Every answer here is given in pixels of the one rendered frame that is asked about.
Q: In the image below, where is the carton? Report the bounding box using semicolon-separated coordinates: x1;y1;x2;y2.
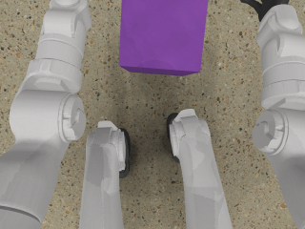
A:
118;0;209;76

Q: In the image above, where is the right robot forearm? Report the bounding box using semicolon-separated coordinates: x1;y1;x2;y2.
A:
255;4;305;111

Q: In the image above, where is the right robot foot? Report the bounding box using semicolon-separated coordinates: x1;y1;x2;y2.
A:
166;113;180;163

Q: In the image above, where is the left robot forearm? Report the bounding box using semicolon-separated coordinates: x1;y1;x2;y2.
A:
9;0;92;133

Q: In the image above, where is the robot left upper arm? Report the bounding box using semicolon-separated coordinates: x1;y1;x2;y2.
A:
0;89;87;229

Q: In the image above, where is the robot right upper arm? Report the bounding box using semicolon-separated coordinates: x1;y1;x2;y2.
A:
252;107;305;229

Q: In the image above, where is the robot right hand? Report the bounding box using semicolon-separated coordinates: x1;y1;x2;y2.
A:
240;0;290;22

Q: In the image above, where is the left robot shin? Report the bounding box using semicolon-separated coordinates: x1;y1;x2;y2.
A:
86;120;126;170

